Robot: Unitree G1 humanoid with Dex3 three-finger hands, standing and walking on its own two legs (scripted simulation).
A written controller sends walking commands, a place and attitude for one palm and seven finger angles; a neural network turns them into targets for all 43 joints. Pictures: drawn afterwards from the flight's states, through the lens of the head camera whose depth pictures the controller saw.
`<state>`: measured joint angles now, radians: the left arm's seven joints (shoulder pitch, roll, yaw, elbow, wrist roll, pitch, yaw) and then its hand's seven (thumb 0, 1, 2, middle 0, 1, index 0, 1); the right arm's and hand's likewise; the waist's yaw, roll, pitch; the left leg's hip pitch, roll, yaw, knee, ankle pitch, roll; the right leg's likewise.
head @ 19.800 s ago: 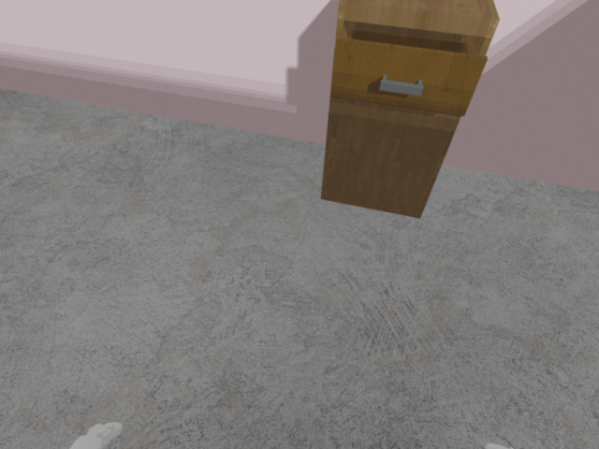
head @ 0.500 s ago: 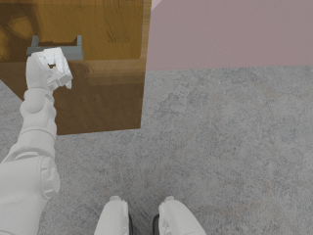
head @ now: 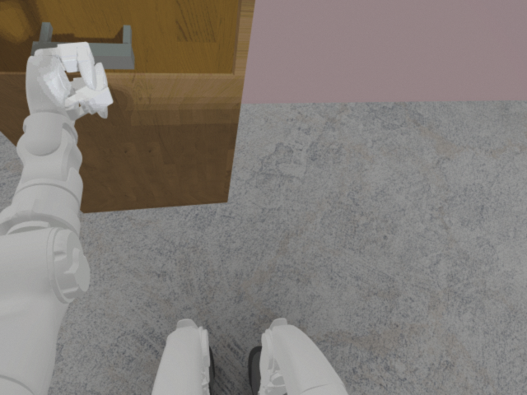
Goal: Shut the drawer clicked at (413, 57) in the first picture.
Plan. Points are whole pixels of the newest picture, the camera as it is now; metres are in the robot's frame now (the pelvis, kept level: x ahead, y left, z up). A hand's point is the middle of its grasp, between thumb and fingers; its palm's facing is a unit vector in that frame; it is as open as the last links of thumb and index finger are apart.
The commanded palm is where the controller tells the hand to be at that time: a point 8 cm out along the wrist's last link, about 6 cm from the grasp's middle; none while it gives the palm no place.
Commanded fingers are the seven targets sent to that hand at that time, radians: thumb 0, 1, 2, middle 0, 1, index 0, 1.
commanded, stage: pull the fist back off the drawer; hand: left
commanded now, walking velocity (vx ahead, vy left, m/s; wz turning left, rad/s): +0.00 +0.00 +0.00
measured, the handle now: (87, 43) +0.62 +0.21 +0.07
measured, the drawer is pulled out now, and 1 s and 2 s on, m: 0.00 0.00 0.00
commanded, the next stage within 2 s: draw the hand back to the body in 0.72 s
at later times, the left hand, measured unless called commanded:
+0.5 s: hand (102, 90) +0.54 +0.18 +0.06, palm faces +0.05 -1.00 -0.01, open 2.9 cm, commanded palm +0.52 +0.20 +0.07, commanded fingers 0.00 0.90 0.90 -1.40 -1.60 -1.40 -1.60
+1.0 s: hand (88, 105) +0.49 +0.18 +0.09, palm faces +0.03 -1.00 -0.02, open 3.2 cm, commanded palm +0.45 +0.23 +0.10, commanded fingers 0.00 0.90 0.90 -1.40 -1.60 -1.40 -1.60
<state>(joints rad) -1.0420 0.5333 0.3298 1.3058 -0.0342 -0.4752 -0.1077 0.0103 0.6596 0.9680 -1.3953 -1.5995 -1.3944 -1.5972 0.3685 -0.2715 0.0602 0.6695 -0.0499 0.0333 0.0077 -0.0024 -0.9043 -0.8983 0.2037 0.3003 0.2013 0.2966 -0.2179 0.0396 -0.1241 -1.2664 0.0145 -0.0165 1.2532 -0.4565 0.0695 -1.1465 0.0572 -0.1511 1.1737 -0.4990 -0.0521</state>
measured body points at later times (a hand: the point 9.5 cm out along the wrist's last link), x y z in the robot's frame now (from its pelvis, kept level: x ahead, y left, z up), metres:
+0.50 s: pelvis -0.01 +0.00 +0.00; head +0.15 +0.04 +0.41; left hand +0.53 +0.24 +0.06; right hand -0.02 -0.26 -0.10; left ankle +0.06 +0.07 -0.62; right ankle +0.03 -0.10 -0.62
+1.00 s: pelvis +0.05 +0.01 +0.04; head +0.16 +0.03 +0.48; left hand +0.48 +0.24 +0.09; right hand +0.10 -0.25 -0.07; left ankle +0.06 +0.07 -0.62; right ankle +0.03 -0.10 -0.62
